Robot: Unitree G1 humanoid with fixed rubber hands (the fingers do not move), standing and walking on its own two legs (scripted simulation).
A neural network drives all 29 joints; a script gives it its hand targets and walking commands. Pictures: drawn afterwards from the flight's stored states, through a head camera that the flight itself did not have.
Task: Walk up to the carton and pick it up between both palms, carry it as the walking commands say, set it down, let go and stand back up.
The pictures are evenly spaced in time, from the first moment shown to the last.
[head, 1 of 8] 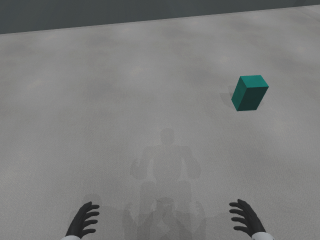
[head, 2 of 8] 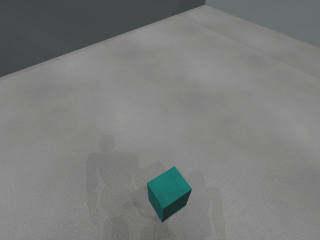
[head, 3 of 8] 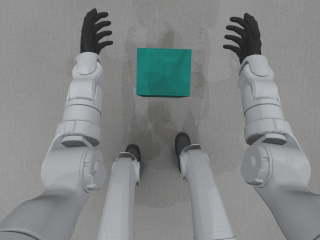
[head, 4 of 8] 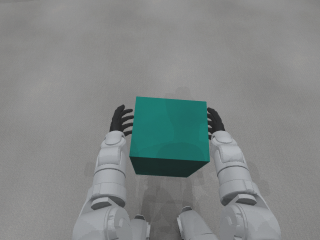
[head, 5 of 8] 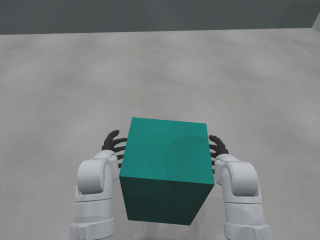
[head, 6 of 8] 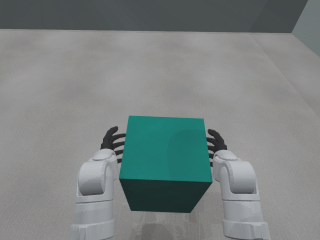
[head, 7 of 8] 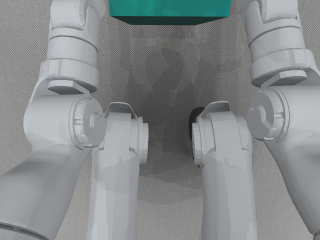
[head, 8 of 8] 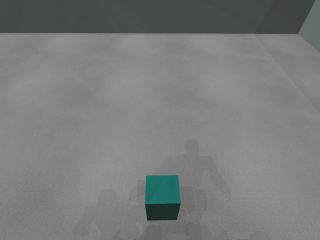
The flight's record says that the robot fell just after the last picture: no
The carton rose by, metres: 0.68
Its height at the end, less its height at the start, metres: +0.00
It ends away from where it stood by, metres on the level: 0.81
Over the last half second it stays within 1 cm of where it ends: yes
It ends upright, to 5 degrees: yes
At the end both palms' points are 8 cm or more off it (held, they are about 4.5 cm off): yes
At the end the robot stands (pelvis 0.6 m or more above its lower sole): yes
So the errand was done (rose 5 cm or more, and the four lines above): yes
